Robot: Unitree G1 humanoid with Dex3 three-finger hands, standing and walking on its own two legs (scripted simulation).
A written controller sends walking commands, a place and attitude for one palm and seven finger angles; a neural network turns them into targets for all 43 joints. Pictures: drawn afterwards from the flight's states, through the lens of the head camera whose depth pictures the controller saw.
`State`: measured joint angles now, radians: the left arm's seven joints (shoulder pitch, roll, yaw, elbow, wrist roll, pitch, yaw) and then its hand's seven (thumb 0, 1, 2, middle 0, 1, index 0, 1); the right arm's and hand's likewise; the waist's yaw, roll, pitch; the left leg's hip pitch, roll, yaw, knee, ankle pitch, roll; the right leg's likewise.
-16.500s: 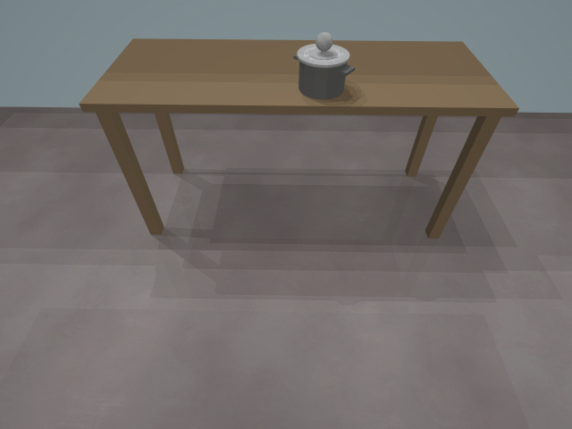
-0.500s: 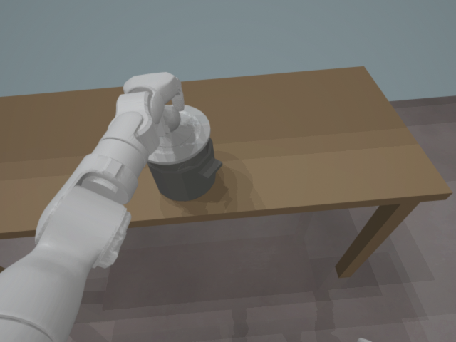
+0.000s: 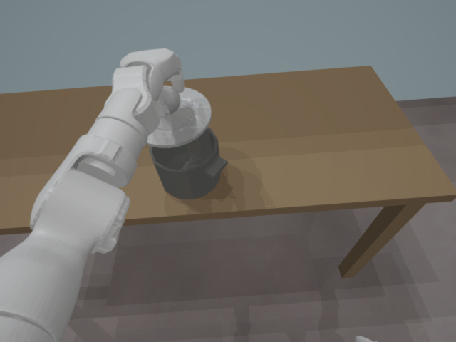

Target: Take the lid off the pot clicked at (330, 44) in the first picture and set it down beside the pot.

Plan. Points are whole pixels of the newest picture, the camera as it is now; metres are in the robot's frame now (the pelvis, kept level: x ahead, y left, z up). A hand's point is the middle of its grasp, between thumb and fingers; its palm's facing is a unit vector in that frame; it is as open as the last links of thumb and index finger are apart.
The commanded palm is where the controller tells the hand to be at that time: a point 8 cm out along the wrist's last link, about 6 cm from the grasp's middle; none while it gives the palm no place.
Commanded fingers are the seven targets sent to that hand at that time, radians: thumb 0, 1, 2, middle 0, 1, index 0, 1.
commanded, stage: lift the lid straight up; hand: left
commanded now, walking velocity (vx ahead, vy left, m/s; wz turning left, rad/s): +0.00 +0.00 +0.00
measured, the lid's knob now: (166, 99) +0.53 +0.09 +0.15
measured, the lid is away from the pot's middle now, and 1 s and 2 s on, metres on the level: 0.01 0.01 0.14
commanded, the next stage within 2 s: move the lid sideways beside the pot in 0.84 s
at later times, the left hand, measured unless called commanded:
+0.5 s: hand (154, 76) +0.50 +0.09 +0.22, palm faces -0.25 -0.04 -0.97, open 8.5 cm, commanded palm +0.50 +0.09 +0.29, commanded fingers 0.00 0.57 1.08 -0.83 -1.04 -0.75 -0.99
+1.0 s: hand (156, 67) +0.50 +0.08 +0.23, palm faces -0.25 -0.06 -0.97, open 8.5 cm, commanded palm +0.49 +0.10 +0.30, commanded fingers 0.00 0.57 1.08 -0.83 -1.04 -0.75 -0.99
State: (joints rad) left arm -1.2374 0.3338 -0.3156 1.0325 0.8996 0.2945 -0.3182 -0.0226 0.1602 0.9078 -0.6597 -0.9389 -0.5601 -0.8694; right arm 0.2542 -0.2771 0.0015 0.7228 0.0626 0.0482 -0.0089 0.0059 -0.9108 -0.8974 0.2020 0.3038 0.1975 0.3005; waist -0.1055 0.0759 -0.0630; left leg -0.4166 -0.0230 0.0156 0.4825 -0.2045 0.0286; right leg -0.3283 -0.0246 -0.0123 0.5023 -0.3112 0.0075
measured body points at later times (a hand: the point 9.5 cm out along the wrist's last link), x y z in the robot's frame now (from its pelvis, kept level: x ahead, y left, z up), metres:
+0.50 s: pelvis +0.00 +0.00 +0.00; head +0.04 -0.03 +0.45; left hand +0.51 +0.09 +0.27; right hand +0.07 -0.26 -0.14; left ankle +0.02 +0.11 -0.74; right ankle -0.04 -0.12 -0.74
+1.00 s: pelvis +0.00 +0.00 +0.00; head +0.04 -0.03 +0.45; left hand +0.50 +0.08 +0.29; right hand +0.08 -0.26 -0.13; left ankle +0.02 +0.11 -0.74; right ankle -0.04 -0.12 -0.74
